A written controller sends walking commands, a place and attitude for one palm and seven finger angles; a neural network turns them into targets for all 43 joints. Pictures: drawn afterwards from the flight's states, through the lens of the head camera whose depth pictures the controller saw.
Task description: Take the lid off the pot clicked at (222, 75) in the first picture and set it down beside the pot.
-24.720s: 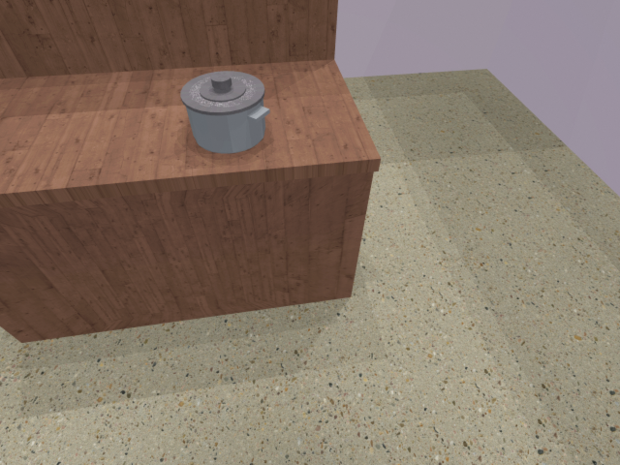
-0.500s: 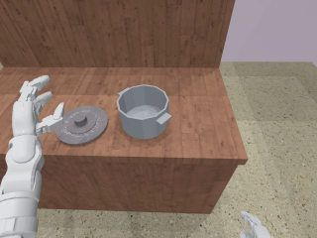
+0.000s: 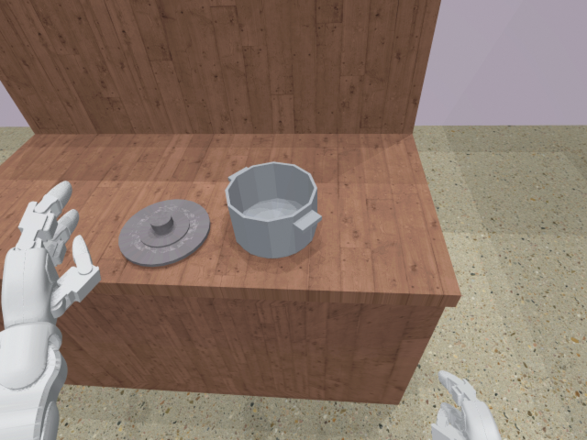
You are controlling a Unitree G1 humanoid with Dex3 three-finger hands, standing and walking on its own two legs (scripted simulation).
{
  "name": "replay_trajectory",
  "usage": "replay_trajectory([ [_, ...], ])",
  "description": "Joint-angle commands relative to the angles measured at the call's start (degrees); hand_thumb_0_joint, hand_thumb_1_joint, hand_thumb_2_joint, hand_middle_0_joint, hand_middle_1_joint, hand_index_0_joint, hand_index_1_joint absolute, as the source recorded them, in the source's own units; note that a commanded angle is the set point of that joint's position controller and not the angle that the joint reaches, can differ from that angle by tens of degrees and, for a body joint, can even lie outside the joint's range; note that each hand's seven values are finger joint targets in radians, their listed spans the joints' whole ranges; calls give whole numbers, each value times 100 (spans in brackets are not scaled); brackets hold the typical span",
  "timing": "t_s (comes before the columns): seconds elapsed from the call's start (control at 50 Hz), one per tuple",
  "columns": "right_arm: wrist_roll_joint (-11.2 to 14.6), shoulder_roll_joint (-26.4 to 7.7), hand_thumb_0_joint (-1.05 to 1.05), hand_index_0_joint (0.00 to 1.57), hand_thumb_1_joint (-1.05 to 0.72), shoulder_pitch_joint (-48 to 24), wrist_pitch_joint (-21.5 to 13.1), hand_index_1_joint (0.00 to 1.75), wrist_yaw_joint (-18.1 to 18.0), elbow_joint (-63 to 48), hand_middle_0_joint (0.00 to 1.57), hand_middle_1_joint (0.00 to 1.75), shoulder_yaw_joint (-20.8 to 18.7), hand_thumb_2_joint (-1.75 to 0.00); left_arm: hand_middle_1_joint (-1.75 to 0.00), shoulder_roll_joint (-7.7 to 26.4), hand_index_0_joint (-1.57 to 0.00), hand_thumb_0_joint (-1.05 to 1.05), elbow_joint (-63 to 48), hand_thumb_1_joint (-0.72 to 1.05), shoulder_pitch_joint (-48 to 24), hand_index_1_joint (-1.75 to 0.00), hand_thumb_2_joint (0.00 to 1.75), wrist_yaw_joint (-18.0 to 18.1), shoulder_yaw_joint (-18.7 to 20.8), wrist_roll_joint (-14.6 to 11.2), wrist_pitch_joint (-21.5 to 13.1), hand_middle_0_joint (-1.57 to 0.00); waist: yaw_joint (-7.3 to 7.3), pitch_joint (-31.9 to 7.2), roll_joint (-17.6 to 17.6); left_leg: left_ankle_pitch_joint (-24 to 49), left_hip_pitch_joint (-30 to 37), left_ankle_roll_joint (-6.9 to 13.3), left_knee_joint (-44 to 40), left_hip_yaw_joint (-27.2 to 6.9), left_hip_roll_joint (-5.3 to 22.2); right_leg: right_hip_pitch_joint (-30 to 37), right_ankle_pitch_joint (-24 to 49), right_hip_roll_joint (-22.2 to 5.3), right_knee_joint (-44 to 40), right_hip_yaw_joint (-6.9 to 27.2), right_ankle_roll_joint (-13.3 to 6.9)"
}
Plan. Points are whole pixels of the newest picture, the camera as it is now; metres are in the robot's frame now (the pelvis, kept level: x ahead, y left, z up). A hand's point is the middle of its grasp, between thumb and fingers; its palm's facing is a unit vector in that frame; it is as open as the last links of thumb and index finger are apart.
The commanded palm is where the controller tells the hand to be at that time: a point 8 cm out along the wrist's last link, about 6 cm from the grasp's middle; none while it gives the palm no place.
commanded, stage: draw the hand back to the body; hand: left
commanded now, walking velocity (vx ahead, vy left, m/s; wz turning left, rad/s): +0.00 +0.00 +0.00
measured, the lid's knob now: (161, 221) +0.54 +0.34 -0.05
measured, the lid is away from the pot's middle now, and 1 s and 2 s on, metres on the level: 0.24 0.24 0.24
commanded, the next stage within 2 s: step back with the hand held close in 0.50 s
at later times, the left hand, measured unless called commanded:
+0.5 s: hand (50, 340) +0.17 +0.26 +0.15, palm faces +0.39 -0.84 -0.37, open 7.4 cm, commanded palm +0.12 +0.30 +0.17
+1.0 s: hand (25, 343) +0.17 +0.29 +0.14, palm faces +0.25 -0.82 -0.51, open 7.4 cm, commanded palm +0.11 +0.34 +0.17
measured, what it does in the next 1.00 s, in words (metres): shifts its weight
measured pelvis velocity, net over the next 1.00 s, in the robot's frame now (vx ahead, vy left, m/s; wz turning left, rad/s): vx -0.02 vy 0.06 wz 0.01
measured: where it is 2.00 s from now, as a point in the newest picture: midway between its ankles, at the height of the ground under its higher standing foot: outside the picture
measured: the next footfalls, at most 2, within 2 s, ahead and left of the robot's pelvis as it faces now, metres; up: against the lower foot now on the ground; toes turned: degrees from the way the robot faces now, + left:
right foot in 1.58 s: -0.04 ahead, -0.08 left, +0.00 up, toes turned -1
left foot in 1.94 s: -0.07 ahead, +0.16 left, +0.00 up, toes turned +2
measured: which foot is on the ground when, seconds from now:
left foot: down 0.00-1.00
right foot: down 0.00-1.00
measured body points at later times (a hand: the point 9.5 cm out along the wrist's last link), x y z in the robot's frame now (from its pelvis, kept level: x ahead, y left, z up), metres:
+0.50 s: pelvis +0.00 +0.02 +0.00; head -0.03 +0.00 +0.45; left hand +0.15 +0.30 +0.17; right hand +0.19 -0.19 -0.08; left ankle -0.01 +0.12 -0.74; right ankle -0.01 -0.06 -0.74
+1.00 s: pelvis -0.02 +0.06 -0.01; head +0.02 +0.07 +0.44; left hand +0.15 +0.34 +0.17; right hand +0.15 -0.19 -0.09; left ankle -0.01 +0.12 -0.74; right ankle -0.01 -0.06 -0.74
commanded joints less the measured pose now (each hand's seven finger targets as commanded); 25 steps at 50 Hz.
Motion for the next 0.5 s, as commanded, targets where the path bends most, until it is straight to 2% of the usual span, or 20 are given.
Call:
replay_trajectory([
  [0.0,9,-518,0,20,-90,-808,-410,30,-27,-967,20,30,-240,-90,-30,1270,-20,0,-1656,90,-561,-30,90,48,684,-5,-456,-20,33,-787,-178,993,299,332,-153,125,-15,-58,1210,-563,-455,327,349],
  [0.06,-7,-503,0,20,-90,-812,-467,30,-30,-960,20,30,-239,-90,-30,1218,-20,0,-1910,90,-211,-30,90,55,662,9,-484,-20,20,-606,-120,1026,310,316,-142,105,-5,-171,1172,-561,-487,302,337],
  [0.08,-12,-498,0,20,-90,-830,-475,30,-35,-976,20,30,-238,-90,-30,1110,-20,0,-2062,90,-164,-30,90,49,548,17,-486,-20,18,-609,2,977,358,315,-159,121,-5,-217,1069,-552,-514,302,329],
  [0.1,-23,-490,0,20,-90,-797,-484,30,-45,-969,20,30,-248,-90,-30,1170,-20,0,-1960,90,144,-30,90,67,674,6,-470,-20,43,-561,-206,895,299,318,-166,96,6,-225,936,-549,-528,290,339],
  [0.14,-23,-481,0,20,-90,-841,-497,30,-42,-1010,20,30,-246,-90,-30,1057,-20,0,-2297,90,333,-30,90,50,567,13,-498,-20,53,-511,-61,841,322,309,-173,102,14,-289,794,-554,-564,300,324],
  [0.16,-32,-481,0,20,-90,-810,-523,30,-45,-1014,20,30,-252,-90,-30,1135,-20,0,-2389,90,495,-30,90,61,650,16,-519,-20,47,-503,-66,813,316,302,-186,67,14,-296,751,-552,-560,280,319],
  [0.22,-64,-457,0,20,-90,-811,-564,30,-45,-1029,20,30,-254,-90,-30,1014,-20,0,-2589,90,1061,-30,90,76,624,29,-531,-20,88,-455,-117,869,279,303,-198,53,31,-300,779,-544,-546,265,306],
  [0.28,-63,-443,0,20,-90,-815,-584,30,-30,-1072,20,30,-267,-90,-30,953,-20,0,-3014,90,1344,-30,90,71,557,56,-535,-20,87,-482,19,929,308,282,-218,29,46,-310,819,-532,-509,239,295],
  [0.3,-71,-425,0,20,-90,-806,-578,30,-42,-1040,20,30,-267,-90,-30,945,-20,0,-2858,90,1571,-30,90,84,620,57,-501,-20,103,-373,-143,917,237,280,-217,22,57,-340,786,-520,-511,217,298],
  [0.32,-71,-428,0,20,-90,-817,-574,30,-37,-1073,20,30,-275,-90,-30,896,-20,0,-3011,90,1716,-30,90,80,589,64,-505,-20,116,-401,-140,920,242,277,-224,14,63,-333,781,-521,-500,208,291],
  [0.34,-68,-434,0,20,-90,-812,-562,30,-50,-1047,20,30,-270,-90,-30,907,-20,0,-2990,90,1633,-30,90,89,578,69,-492,-20,91,-353,-208,938,232,285,-209,19,58,-361,808,-517,-507,214,295],
  [0.38,-70,-454,0,20,-90,-804,-572,30,-72,-1051,20,30,-253,-90,-30,951,-20,0,-3120,90,1274,-30,90,113,551,97,-491,-20,50,-256,-40,789,221,278,-245,-19,43,-450,616,-512,-540,214,289],
  [0.42,-80,-427,0,20,-90,-793,-568,30,-99,-1012,20,30,-258,-90,-30,843,-20,0,-2896,90,1531,-30,90,129,526,93,-449,-20,73,-208,-222,751,231,285,-244,-29,53,-485,549,-508,-553,195,298],
  [0.48,-94,-434,0,20,-90,-809,-577,30,-89,-1053,20,30,-238,-90,-30,843,-20,0,-3113,90,1445,-30,90,124,463,118,-446,-20,81,-275,-78,675,234,276,-288,-79,39,-446,427,-500,-550,192,280],
])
